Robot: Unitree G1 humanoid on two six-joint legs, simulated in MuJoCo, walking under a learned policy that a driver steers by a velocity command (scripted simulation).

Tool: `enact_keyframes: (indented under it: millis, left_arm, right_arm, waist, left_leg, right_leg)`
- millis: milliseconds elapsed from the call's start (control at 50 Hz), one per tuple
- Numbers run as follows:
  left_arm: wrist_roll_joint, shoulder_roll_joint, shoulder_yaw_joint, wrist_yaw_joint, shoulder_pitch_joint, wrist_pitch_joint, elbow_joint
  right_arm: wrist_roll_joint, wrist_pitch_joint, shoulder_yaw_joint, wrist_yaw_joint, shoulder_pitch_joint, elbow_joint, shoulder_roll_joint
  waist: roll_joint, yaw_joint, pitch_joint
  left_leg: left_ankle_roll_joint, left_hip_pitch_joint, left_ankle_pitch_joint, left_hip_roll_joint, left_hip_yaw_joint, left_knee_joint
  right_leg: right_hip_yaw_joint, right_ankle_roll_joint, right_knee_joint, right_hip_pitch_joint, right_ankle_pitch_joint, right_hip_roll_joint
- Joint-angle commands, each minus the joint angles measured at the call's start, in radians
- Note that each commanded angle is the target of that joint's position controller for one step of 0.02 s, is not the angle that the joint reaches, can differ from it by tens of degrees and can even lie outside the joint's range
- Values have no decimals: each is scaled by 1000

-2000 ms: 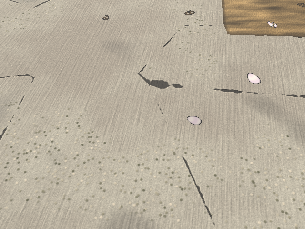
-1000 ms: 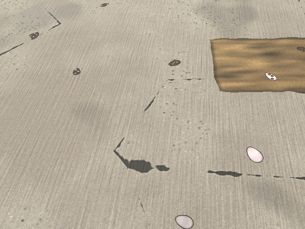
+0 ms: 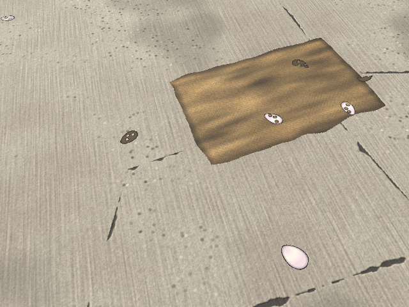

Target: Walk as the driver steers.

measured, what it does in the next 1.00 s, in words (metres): steps on the spot: left foot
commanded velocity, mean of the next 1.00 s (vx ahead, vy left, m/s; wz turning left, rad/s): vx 0.01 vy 0.00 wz -0.03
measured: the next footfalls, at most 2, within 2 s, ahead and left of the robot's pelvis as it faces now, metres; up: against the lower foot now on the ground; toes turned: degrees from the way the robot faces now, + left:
left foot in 0.10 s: +0.06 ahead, +0.16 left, +0.00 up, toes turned +0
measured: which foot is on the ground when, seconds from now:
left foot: up 0.00-0.08, down 0.10-1.00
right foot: down 0.00-1.00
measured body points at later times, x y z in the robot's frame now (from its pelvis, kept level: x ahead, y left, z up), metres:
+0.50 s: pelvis +0.05 +0.04 +0.00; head +0.06 +0.04 +0.45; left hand +0.16 +0.30 -0.13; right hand +0.12 -0.22 -0.14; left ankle +0.02 +0.16 -0.73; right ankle +0.08 -0.08 -0.73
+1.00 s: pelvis +0.05 +0.05 +0.00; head +0.06 +0.05 +0.45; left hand +0.13 +0.30 -0.14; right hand +0.09 -0.21 -0.15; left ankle +0.02 +0.16 -0.73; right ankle +0.08 -0.08 -0.73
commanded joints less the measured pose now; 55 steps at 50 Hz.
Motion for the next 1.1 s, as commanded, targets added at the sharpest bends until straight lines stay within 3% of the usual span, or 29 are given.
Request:
enact_keyframes:
  millis: [20,80,100,120,140,160,180,220,280,400,780,1100]
  left_arm:
    - [0,134,29,10,-26,-5,-47]
    - [-15,97,12,8,-15,1,-18]
    - [-9,74,4,7,21,-2,-1]
    - [2,70,5,3,57,-6,0]
    - [-1,47,4,3,43,-8,-6]
    - [1,76,8,4,-6,-6,-3]
    - [-3,85,14,8,-23,-1,-3]
    - [-5,94,18,13,-6,11,18]
    - [-9,78,17,10,-4,5,44]
    - [-17,72,20,14,1,1,100]
    - [-23,85,14,32,-17,14,261]
    - [-24,73,2,35,-1,16,344]
  right_arm:
    - [2,-4,-16,1,52,-19,-79]
    - [-14,-14,-10,17,102,14,-60]
    - [-30,-19,-10,21,110,15,-84]
    - [-32,-20,-19,18,97,6,-151]
    - [-24,-23,-17,22,57,24,-126]
    - [-27,-33,-3,27,16,9,-75]
    - [-30,-42,0,27,13,16,-68]
    - [-21,-58,1,26,28,28,-79]
    - [-9,-62,3,17,85,57,-78]
    - [-8,-50,9,13,98,84,-63]
    - [-8,-35,19,13,103,161,-46]
    - [-10,-37,32,7,173,196,-23]
  waist:
    - [-155,-10,-159]
    - [-124,-45,-126]
    - [-83,-34,-113]
    - [40,19,-96]
    - [170,44,-78]
    - [147,27,-46]
    - [138,22,-43]
    - [90,14,-28]
    - [19,-11,-45]
    - [-29,-24,-74]
    - [-21,-17,-40]
    - [-26,-12,-13]
  left_leg:
    - [3,154,46,-13,24,-112]
    - [45,300,195,-37,60,-379]
    - [72,339,247,22,-8,-427]
    - [115,321,289,113,-91,-441]
    - [151,150,44,118,-121,-498]
    - [125,74,-64,82,-105,-535]
    - [94,52,-82,64,-82,-539]
    - [64,81,-14,30,-42,-510]
    - [68,161,104,11,-18,-460]
    - [77,219,214,-7,3,-430]
    - [74,246,226,-37,30,-461]
    - [75,229,167,-47,37,-481]
  right_leg:
    - [233,-144,-184,64,-153,-250]
    - [212,-67,-145,21,-299,-207]
    - [192,-15,-107,-5,-326,-172]
    - [122,28,-18,-26,-327,-98]
    - [42,59,3,89,-223,-49]
    - [53,63,20,167,-145,-61]
    - [57,52,28,203,-108,-70]
    - [83,31,17,200,-81,-88]
    - [90,25,8,177,-19,-95]
    - [86,35,23,206,97,-98]
    - [77,44,5,234,90,-100]
    - [68,52,-16,214,21,-94]
Over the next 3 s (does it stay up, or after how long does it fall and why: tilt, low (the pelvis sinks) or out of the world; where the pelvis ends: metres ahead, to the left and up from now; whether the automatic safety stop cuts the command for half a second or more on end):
stays up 0.72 0.00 0.00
